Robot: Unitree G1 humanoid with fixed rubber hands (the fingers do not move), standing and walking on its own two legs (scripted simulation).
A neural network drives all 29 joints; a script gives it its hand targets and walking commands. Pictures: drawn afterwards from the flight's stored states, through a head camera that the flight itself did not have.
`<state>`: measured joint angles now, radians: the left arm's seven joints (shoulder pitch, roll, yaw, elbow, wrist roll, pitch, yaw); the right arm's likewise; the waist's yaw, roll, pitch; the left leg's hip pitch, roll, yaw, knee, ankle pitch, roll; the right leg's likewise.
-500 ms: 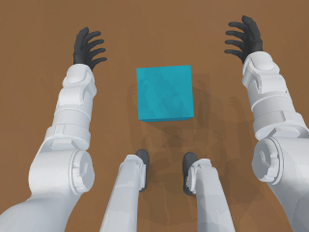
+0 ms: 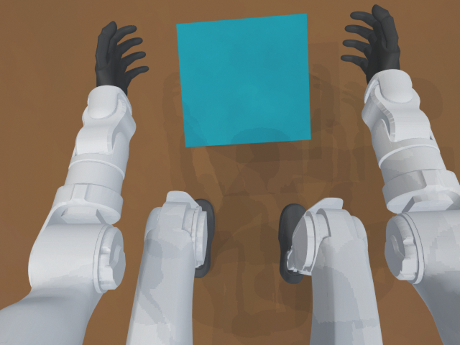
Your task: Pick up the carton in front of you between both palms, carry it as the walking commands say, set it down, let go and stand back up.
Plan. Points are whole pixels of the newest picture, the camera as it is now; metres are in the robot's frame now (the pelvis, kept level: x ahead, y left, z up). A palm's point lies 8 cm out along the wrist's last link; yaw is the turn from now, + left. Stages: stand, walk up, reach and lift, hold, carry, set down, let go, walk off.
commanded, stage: reach and lift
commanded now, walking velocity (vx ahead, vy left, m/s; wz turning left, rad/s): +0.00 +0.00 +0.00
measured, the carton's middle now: (243, 95) +0.49 +0.02 -0.33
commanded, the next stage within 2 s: none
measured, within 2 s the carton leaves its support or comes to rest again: leaves its support in 1.20 s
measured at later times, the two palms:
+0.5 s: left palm (141, 89) +0.49 +0.21 -0.26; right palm (344, 78) +0.52 -0.16 -0.27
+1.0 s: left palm (160, 87) +0.49 +0.17 -0.25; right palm (325, 79) +0.51 -0.13 -0.26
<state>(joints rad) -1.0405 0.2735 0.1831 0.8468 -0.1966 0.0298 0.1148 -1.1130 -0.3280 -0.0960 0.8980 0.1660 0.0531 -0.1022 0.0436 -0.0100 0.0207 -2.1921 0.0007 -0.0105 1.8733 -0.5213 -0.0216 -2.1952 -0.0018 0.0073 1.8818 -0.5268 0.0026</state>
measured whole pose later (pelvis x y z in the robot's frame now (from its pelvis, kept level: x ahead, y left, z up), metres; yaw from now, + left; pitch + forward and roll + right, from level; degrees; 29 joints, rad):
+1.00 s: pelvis -0.02 +0.00 -0.07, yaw +1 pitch +39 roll +1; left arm -1.40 0.25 0.06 1.21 -0.29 -0.07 0.19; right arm -1.44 -0.30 0.03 1.25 0.24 -0.06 -0.16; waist 0.04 0.01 0.29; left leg -2.30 -0.01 0.00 2.12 -0.51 -0.02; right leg -2.30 0.00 0.02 2.13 -0.52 0.01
